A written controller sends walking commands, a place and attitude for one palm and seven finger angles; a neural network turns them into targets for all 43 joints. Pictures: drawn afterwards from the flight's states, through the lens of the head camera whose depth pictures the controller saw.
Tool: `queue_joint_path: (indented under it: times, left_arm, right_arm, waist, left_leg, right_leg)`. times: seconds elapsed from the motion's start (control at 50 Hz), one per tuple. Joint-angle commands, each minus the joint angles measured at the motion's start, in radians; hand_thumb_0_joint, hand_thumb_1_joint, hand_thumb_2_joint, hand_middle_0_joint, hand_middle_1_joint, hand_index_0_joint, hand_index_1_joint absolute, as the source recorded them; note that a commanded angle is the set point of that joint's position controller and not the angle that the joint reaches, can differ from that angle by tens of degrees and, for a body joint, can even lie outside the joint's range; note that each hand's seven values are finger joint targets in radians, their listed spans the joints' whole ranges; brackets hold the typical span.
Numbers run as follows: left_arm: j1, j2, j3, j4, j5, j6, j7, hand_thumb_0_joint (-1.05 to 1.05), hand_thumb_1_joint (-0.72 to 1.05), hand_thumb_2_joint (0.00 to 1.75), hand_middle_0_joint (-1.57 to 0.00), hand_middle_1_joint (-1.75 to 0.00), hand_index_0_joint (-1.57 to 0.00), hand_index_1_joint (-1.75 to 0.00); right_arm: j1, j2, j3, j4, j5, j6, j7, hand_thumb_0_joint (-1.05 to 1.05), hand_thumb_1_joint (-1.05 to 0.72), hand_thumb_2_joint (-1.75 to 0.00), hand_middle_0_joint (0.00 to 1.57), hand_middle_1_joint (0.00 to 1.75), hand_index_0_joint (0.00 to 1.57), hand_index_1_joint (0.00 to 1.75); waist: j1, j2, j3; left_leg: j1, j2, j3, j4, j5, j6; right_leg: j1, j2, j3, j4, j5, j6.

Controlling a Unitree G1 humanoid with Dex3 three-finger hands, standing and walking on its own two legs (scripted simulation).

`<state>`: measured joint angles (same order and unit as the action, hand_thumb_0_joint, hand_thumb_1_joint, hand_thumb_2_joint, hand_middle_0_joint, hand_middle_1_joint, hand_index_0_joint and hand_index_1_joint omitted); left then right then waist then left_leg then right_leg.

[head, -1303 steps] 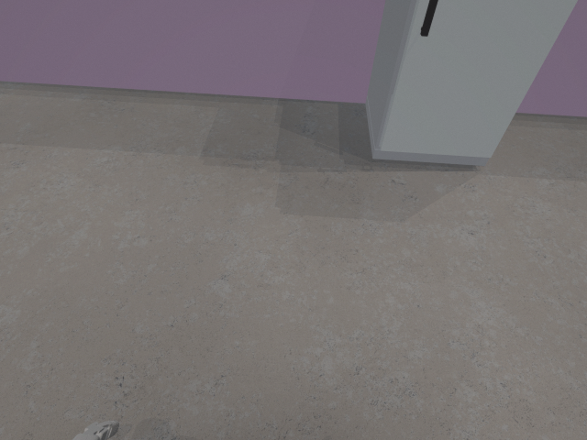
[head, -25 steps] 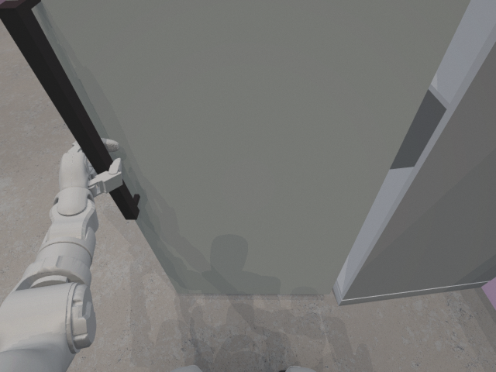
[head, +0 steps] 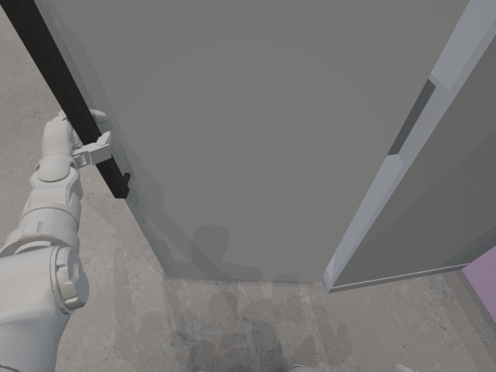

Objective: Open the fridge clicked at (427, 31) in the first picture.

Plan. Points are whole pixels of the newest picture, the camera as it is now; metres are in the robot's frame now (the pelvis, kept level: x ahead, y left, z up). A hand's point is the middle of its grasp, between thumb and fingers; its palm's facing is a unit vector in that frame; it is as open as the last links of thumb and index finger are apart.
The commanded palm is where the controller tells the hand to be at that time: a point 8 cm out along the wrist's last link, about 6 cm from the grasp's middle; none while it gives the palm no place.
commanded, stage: loosen the grip on the handle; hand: left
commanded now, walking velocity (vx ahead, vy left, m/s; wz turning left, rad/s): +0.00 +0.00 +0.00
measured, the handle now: (84, 107) +0.50 +0.27 +0.16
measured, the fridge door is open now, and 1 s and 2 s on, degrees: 78 76 76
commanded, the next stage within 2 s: slip the hand off the handle in 0.52 s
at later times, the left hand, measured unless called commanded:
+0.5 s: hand (93, 161) +0.48 +0.29 +0.05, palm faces +0.33 -0.91 -0.27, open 13.8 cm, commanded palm +0.44 +0.31 +0.08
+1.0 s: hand (71, 161) +0.48 +0.33 +0.05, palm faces +0.33 -0.91 -0.24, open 14.6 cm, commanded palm +0.45 +0.37 +0.07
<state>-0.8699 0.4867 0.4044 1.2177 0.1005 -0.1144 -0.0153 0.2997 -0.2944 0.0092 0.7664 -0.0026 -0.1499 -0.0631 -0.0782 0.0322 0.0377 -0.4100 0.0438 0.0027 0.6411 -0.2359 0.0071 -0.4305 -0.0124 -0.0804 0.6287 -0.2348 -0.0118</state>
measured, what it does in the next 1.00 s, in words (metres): stands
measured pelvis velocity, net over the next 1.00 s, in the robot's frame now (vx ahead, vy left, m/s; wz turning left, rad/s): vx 0.05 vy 0.01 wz -0.02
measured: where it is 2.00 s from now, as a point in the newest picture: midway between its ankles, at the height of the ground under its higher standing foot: outside the picture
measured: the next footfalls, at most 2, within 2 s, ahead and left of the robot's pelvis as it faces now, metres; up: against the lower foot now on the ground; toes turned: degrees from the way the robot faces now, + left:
none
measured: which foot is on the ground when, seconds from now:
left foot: down 0.00-1.00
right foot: down 0.00-1.00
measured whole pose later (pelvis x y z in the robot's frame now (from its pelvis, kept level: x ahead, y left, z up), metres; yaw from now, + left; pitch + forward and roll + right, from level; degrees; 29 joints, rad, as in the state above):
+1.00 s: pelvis +0.05 +0.01 -0.01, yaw -1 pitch +12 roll -2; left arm -0.63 0.62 0.48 1.01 0.04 -0.13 -0.10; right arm 0.33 -0.28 -0.02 0.70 0.00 -0.01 -0.04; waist -0.08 -0.02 -0.05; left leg -0.57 0.05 0.01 0.74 -0.38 0.00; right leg -0.57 -0.01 -0.07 0.67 -0.31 0.00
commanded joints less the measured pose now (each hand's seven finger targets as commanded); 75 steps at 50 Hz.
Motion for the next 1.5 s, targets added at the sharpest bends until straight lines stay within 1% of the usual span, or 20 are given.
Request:
queue_joint_path:
  times: [0.0, 0.02, 0.04, 0.06, 0.08, 0.16, 0.3, 0.32, 0.36, 0.44, 0.54, 0.58, 0.6, 0.62, 0.72, 0.82, 0.9, 1.14, 1.3, 1.48]
  left_arm:
    - [-0.463, 0.337, 0.017, -0.19, 0.039, -0.054, 0.0, 0.0, 0.42, 0.67, -0.45, -1.4, -0.45, -1.4]
    - [-0.289, 0.299, 0.043, -0.141, 0.011, -0.064, 0.008, 0.0, 0.3, 0.61, -0.45, -1.4, -0.45, -1.4]
    - [-0.325, 0.286, 0.0, -0.256, 0.022, -0.072, 0.013, 0.0, 0.17, 0.55, -0.45, -1.4, -0.45, -1.4]
    - [-0.369, 0.343, 0.004, -0.305, 0.043, -0.069, 0.026, 0.0, 0.05, 0.49, -0.45, -1.4, -0.45, -1.4]
    - [-0.365, 0.344, -0.006, -0.291, 0.061, -0.058, 0.038, 0.0, -0.07, 0.43, -0.45, -1.4, -0.45, -1.4]
    - [-0.189, 0.291, 0.012, -0.373, -0.002, 0.008, 0.051, 0.0, -0.55, 0.2, -0.42, -1.37, -0.42, -1.37]
    - [-0.23, 0.208, -0.04, -0.681, -0.055, -0.008, 0.101, 0.0, -0.55, 0.2, -0.33, -1.25, -0.33, -1.25]
    - [-0.216, 0.376, 0.103, -0.41, -0.031, -0.011, 0.115, 0.0, -0.55, 0.2, -0.32, -1.23, -0.32, -1.23]
    - [-0.26, 0.3, 0.039, -0.428, -0.028, -0.045, 0.106, 0.0, -0.55, 0.2, -0.29, -1.2, -0.29, -1.2]
    - [-0.333, 0.319, -0.01, -0.707, 0.002, -0.129, 0.092, 0.0, -0.55, 0.2, -0.25, -1.15, -0.25, -1.15]
    - [-0.127, 0.181, -0.03, -0.58, -0.112, -0.08, 0.044, 0.0, -0.55, 0.2, -0.25, -1.15, -0.25, -1.15]
    - [-0.155, 0.15, -0.056, -0.582, -0.115, -0.051, 0.037, 0.0, -0.55, 0.2, -0.25, -1.15, -0.25, -1.15]
    - [-0.039, 0.364, 0.143, -0.355, -0.084, -0.035, 0.045, 0.0, -0.55, 0.2, -0.25, -1.15, -0.25, -1.15]
    - [-0.022, 0.42, 0.169, -0.388, -0.072, -0.047, 0.043, 0.0, -0.55, 0.2, -0.25, -1.15, -0.25, -1.15]
    - [-0.11, 0.358, 0.063, -0.574, -0.028, -0.112, 0.01, 0.0, -0.55, 0.2, -0.25, -1.15, -0.25, -1.15]
    - [-0.12, 0.348, 0.072, -0.503, -0.106, -0.127, -0.051, 0.0, -0.55, 0.2, -0.25, -1.15, -0.25, -1.15]
    - [-0.094, 0.45, 0.115, -0.382, -0.075, -0.07, -0.075, 0.0, -0.55, 0.2, -0.25, -1.15, -0.25, -1.15]
    - [-0.12, 0.635, 0.21, -0.314, -0.06, -0.149, -0.129, 0.0, -0.55, 0.2, -0.25, -1.15, -0.25, -1.15]
    - [0.02, 0.579, 0.201, -0.366, -0.121, -0.148, -0.203, 0.0, -0.55, 0.2, -0.25, -1.15, -0.25, -1.15]
    - [0.234, 0.49, 0.227, -0.637, -0.18, -0.101, -0.157, 0.0, -0.55, 0.2, -0.25, -1.15, -0.25, -1.15]
  right_arm:
    - [0.134, -0.144, -0.091, -0.096, -0.049, -0.053, 0.045, 0.0, -0.9, -0.9, 0.2, 0.3, 0.2, 0.3]
    - [0.111, -0.133, -0.095, -0.137, -0.043, -0.05, 0.058, 0.0, -0.9, -0.9, 0.2, 0.3, 0.2, 0.3]
    - [0.085, -0.132, -0.086, -0.16, -0.032, -0.051, 0.069, 0.0, -0.9, -0.9, 0.2, 0.3, 0.2, 0.3]
    - [0.084, -0.131, -0.082, -0.162, -0.023, -0.046, 0.069, 0.0, -0.9, -0.9, 0.2, 0.3, 0.2, 0.3]
    - [0.095, -0.129, -0.084, -0.165, -0.023, -0.039, 0.072, 0.0, -0.9, -0.9, 0.2, 0.3, 0.2, 0.3]
    - [0.109, -0.148, -0.102, -0.221, -0.002, -0.012, 0.074, 0.0, -0.9, -0.9, 0.2, 0.3, 0.2, 0.3]
    - [0.116, -0.15, -0.108, -0.188, -0.007, -0.003, 0.071, 0.0, -0.9, -0.9, 0.2, 0.3, 0.2, 0.3]
    - [0.156, -0.174, -0.104, -0.124, -0.022, 0.011, 0.051, 0.0, -0.9, -0.9, 0.2, 0.3, 0.2, 0.3]
    - [0.145, -0.155, -0.09, -0.117, -0.022, 0.025, 0.058, 0.0, -0.9, -0.9, 0.2, 0.3, 0.2, 0.3]
    - [0.181, -0.147, -0.107, -0.138, -0.039, 0.023, 0.07, 0.0, -0.9, -0.9, 0.2, 0.3, 0.2, 0.3]
    - [0.177, -0.158, -0.111, -0.101, -0.015, 0.046, 0.067, 0.0, -0.9, -0.9, 0.2, 0.3, 0.2, 0.3]
    - [0.162, -0.153, -0.11, -0.104, -0.006, 0.055, 0.062, 0.0, -0.9, -0.9, 0.2, 0.3, 0.2, 0.3]
    - [0.185, -0.175, -0.11, -0.07, -0.017, 0.072, 0.049, 0.0, -0.9, -0.9, 0.2, 0.3, 0.2, 0.3]
    - [0.168, -0.174, -0.093, -0.093, -0.02, 0.085, 0.043, 0.0, -0.9, -0.9, 0.2, 0.3, 0.2, 0.3]
    - [0.148, -0.141, -0.093, -0.14, -0.023, 0.099, 0.04, 0.0, -0.9, -0.9, 0.2, 0.3, 0.2, 0.3]
    - [0.159, -0.151, -0.096, -0.121, -0.01, 0.1, 0.024, 0.0, -0.9, -0.9, 0.2, 0.3, 0.2, 0.3]
    - [0.156, -0.163, -0.087, -0.126, 0.001, 0.114, 0.013, 0.0, -0.9, -0.9, 0.2, 0.3, 0.2, 0.3]
    - [0.183, -0.176, -0.078, -0.135, -0.002, 0.13, 0.002, 0.0, -0.9, -0.9, 0.2, 0.3, 0.2, 0.3]
    - [0.177, -0.185, -0.087, -0.17, 0.008, 0.145, 0.005, 0.0, -0.9, -0.9, 0.2, 0.3, 0.2, 0.3]
    - [0.115, -0.173, -0.092, -0.211, 0.019, 0.128, 0.011, 0.0, -0.9, -0.9, 0.2, 0.3, 0.2, 0.3]
  waist:
    - [-0.039, -0.229, -0.377]
    - [0.003, -0.147, -0.287]
    - [0.025, 0.11, -0.298]
    - [0.034, 0.248, -0.287]
    - [0.02, 0.259, -0.252]
    - [0.022, -0.031, -0.344]
    - [-0.003, 0.092, -0.41]
    - [-0.037, -0.044, -0.256]
    - [-0.045, -0.023, -0.242]
    - [-0.007, 0.321, -0.615]
    - [-0.032, 0.024, -0.44]
    - [-0.037, 0.029, -0.405]
    - [-0.013, -0.069, -0.292]
    - [0.018, -0.022, -0.286]
    - [0.005, 0.127, -0.452]
    - [-0.027, 0.05, -0.447]
    - [-0.009, 0.053, -0.385]
    - [0.002, 0.101, -0.469]
    - [0.014, 0.08, -0.464]
    - [0.046, 0.105, -0.431]
  left_leg:
    - [0.096, -0.018, 0.001, -0.137, 0.085, 0.028]
    - [0.022, -0.032, 0.013, -0.144, -0.065, 0.028]
    - [0.035, -0.046, 0.027, -0.157, -0.113, 0.018]
    - [0.038, -0.055, 0.016, -0.168, -0.155, 0.014]
    - [0.035, -0.048, 0.009, -0.18, -0.145, 0.016]
    - [0.04, -0.047, 0.014, -0.167, -0.022, 0.036]
    - [0.19, -0.03, -0.02, -0.145, 0.116, 0.019]
    - [0.048, -0.035, -0.024, -0.122, 0.038, 0.029]
    - [0.002, -0.042, -0.022, -0.116, -0.007, 0.028]
    - [0.305, -0.032, -0.031, -0.067, 0.308, 0.003]
    - [0.219, -0.006, -0.04, -0.02, 0.484, 0.007]
    - [0.172, -0.014, -0.033, -0.028, 0.409, 0.011]
    - [0.026, -0.022, -0.025, -0.027, 0.294, 0.013]
    - [-0.019, -0.039, -0.012, -0.036, 0.274, 0.018]
    - [0.11, -0.03, -0.001, 0.016, 0.411, 0.021]
    - [0.07, -0.029, -0.005, 0.04, 0.327, 0.023]
    - [-0.026, -0.039, 0.002, 0.017, 0.216, 0.026]
    - [-0.055, -0.039, 0.008, 0.056, 0.245, 0.031]
    - [-0.032, -0.029, -0.009, 0.064, 0.255, 0.03]
    - [0.024, -0.012, -0.042, 0.043, 0.357, 0.015]
  right_leg:
    - [0.103, 0.007, 0.097, -0.157, 0.173, 0.02]
    - [0.098, -0.009, 0.117, -0.176, 0.007, 0.004]
    - [0.087, -0.016, 0.112, -0.147, -0.039, -0.019]
    - [0.084, -0.014, 0.108, -0.14, -0.048, -0.037]
    - [0.072, -0.008, 0.09, -0.138, -0.026, -0.042]
    - [0.163, 0.014, 0.059, -0.148, 0.034, -0.022]
    - [0.098, 0.05, 0.035, -0.124, 0.09, -0.016]
    - [0.029, 0.049, 0.031, -0.117, 0.052, -0.009]
    - [0.024, 0.039, 0.035, -0.103, 0.032, -0.004]
    - [0.026, 0.049, 0.044, -0.06, 0.139, -0.018]
    - [0.04, 0.06, 0.024, -0.061, 0.246, 0.006]
    - [0.04, 0.055, 0.023, -0.057, 0.234, 0.008]
    - [0.037, 0.052, 0.023, -0.046, 0.213, 0.003]
    - [0.075, 0.043, 0.031, -0.037, 0.228, -0.002]
    - [0.054, 0.043, 0.045, 0.003, 0.271, 0.0]
    - [0.042, 0.05, 0.045, 0.003, 0.245, 0.007]
    - [0.053, 0.037, 0.047, -0.006, 0.215, 0.006]
    - [0.07, 0.041, 0.06, 0.026, 0.25, 0.008]
    - [0.027, 0.055, 0.042, 0.03, 0.206, 0.006]
    - [0.004, 0.066, 0.019, 0.032, 0.16, 0.006]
